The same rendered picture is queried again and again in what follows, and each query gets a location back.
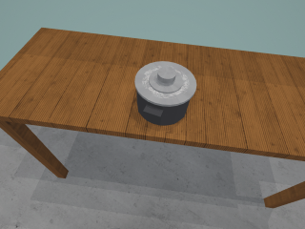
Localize knob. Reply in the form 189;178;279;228
157;67;176;84

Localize lid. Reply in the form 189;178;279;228
134;61;197;107

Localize table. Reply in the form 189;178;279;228
0;28;305;208

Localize pot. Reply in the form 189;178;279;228
136;92;190;126

